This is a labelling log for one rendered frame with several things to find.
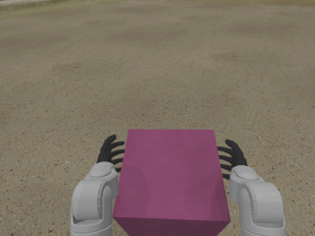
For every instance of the right robot forearm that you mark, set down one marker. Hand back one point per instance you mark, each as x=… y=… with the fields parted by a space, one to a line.
x=261 y=205

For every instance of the left robot forearm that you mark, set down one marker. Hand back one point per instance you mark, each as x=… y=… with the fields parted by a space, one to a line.
x=91 y=202

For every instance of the robot right hand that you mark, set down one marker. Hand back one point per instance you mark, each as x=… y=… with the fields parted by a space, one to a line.
x=236 y=159

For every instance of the robot left hand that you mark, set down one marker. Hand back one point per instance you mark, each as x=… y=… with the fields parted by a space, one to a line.
x=106 y=152

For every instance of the carton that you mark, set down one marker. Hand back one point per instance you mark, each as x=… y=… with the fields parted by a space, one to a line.
x=171 y=184

